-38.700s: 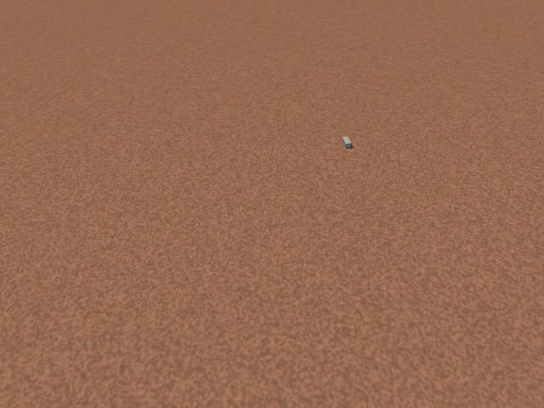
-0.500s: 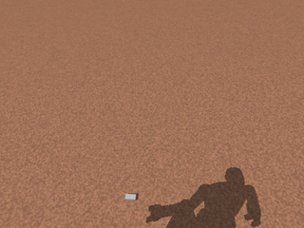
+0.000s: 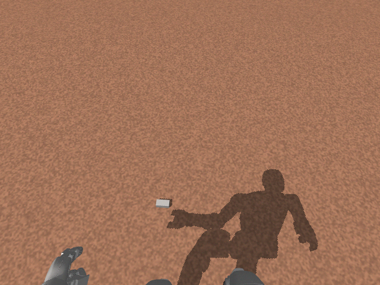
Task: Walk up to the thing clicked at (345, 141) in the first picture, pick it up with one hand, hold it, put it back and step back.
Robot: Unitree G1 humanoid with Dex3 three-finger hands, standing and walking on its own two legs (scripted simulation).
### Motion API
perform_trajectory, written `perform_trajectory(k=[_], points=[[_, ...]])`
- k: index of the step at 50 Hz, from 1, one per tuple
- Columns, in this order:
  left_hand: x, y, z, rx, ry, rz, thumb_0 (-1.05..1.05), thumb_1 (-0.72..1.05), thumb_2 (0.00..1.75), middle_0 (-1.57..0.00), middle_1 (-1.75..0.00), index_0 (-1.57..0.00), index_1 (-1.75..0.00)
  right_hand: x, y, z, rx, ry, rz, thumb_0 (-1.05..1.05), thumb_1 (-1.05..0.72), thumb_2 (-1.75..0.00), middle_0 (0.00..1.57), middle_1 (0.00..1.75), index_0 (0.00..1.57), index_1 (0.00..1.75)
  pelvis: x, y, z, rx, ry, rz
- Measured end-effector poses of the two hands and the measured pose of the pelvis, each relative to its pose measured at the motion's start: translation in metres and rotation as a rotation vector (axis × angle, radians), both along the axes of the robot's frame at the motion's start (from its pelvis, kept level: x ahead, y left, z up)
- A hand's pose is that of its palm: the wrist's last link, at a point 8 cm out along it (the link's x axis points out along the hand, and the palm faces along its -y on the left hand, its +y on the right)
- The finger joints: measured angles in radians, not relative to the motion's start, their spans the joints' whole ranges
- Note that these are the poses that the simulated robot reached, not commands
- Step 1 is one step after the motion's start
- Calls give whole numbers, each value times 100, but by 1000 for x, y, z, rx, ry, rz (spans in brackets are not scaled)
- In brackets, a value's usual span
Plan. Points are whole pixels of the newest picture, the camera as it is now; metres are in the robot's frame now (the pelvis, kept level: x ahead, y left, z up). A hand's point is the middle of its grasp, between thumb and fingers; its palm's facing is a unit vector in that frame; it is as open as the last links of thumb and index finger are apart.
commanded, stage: step back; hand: left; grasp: from above
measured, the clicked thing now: (162, 203) +0.52 +0.16 -0.74
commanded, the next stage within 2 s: none
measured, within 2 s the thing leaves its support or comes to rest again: neither
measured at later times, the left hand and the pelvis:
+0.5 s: hand out of the picture +0.02 +0.25 -0.14, palm faces -0.08 -0.91 -0.40, open 7.4 cm; pelvis -0.09 -0.01 +0.00, yaw -5 degrees
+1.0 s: hand out of the picture -0.11 +0.28 -0.15, palm faces -0.03 -0.93 -0.37, open 7.4 cm; pelvis -0.22 +0.01 +0.01, yaw -3 degrees
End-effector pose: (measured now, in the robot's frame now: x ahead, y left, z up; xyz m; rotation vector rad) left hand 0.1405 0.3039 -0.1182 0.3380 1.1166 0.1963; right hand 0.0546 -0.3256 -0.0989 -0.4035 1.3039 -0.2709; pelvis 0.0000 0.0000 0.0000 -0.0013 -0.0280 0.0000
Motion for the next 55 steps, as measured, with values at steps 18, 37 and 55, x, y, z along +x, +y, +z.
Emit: perform_trajectory(k=[18, 37, 55], points=[[-75, 7, 7, 33, 78, -60, 0, 90, 90, -21, -30, -20, -30, -35, 28, -5, 60, -170, -15, 0, -90, -90, 21, 30, 20, 30, -60, 7, 2, -5, -9, -87], [-158, 6, 22, 30, -72, -40, 0, 90, 90, -21, -30, -21, -30, -134, 14, -7, 23, -78, 43, 1, -90, -90, 20, 30, 20, 30, -152, 11, -1, -1, -2, -1], [-295, 11, 8, 33, 72, -34, 0, 90, 90, -21, -30, -20, -30, -210, 17, 12, 17, -231, 53, 1, -90, -90, 21, 30, 20, 30, -259, 2, 1, -19, -12, -84]])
